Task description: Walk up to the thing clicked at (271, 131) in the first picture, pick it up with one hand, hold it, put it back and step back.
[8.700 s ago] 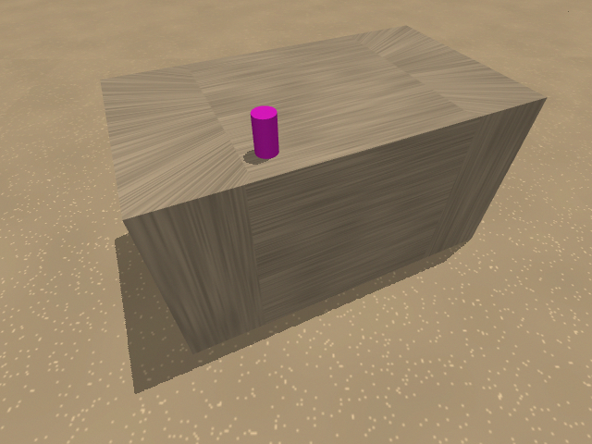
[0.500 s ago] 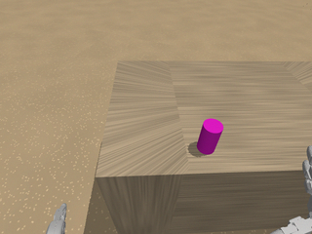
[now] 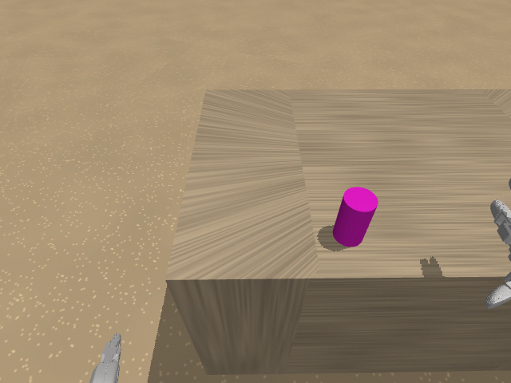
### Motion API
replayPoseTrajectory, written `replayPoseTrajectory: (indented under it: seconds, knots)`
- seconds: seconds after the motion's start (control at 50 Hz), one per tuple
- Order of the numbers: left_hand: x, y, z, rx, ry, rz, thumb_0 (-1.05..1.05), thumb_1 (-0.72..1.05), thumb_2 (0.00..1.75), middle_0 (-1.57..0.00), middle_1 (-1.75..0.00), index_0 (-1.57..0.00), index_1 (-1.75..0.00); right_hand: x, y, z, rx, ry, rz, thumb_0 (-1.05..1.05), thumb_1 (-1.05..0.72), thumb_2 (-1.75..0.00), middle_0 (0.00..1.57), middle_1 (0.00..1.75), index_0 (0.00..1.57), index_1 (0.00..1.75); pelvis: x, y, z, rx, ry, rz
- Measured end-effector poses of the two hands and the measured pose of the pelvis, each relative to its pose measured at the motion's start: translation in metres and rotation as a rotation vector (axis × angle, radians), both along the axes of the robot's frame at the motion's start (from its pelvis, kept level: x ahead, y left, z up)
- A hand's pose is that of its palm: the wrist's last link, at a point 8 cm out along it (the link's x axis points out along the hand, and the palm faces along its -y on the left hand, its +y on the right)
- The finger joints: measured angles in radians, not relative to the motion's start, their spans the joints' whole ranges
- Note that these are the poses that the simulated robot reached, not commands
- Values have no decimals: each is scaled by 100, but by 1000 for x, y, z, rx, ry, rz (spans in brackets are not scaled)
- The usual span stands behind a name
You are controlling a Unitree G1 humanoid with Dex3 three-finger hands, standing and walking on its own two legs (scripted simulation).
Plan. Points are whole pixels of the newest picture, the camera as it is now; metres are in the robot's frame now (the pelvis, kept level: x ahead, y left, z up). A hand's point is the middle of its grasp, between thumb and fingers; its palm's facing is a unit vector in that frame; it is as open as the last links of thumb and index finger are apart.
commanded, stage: go down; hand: right
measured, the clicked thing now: (353, 217) +0.46 -0.15 -0.01
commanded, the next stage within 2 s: none
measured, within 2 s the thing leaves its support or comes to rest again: neither
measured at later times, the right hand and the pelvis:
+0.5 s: hand (498, 218) +0.36 -0.32 +0.12, palm faces +0.10 +1.00 +0.00, open 17.5 cm; pelvis +0.01 +0.00 -0.01, yaw +0 degrees
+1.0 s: hand (504, 204) +0.38 -0.34 +0.12, palm faces +0.09 +1.00 +0.00, open 17.6 cm; pelvis +0.00 +0.00 -0.01, yaw +0 degrees
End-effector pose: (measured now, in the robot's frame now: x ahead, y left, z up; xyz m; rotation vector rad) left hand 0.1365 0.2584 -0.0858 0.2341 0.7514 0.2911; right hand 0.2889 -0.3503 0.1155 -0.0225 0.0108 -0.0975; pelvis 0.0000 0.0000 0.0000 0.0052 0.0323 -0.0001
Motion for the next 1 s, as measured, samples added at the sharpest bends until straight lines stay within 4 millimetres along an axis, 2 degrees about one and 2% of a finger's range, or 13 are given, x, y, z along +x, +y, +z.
replayPoseTrajectory:
  seconds: [0.16,0.42,0.6,1.0]
  knots:
    - [5,-1,9,39,-32,-24,-1,-53,5,-6,-5,-5,-5,19,-12,-2,22,15,-7,-2,61,-3,4,6,5,6,2,-1,-1,4,26,1]
    - [8,-3,5,54,-13,-23,-1,-54,6,-6,-5,-5,-6,42,-23,0,25,21,-4,-2,57,-3,5,5,5,5,8,-3,-5,12,65,-1]
    - [7,-1,7,59,-22,-20,-1,-54,6,-6,-5,-5,-6,49,-29,4,25,23,3,-1,54,-4,6,5,6,5,6,-2,-8,13,79,-3]
    - [-7,1,7,89,-24,-14,-1,-54,7,-6,-5,-5,-6,69,-40,8,29,23,7,-1,58,-4,6,5,5,5,-2,-4,-15,19,122,5]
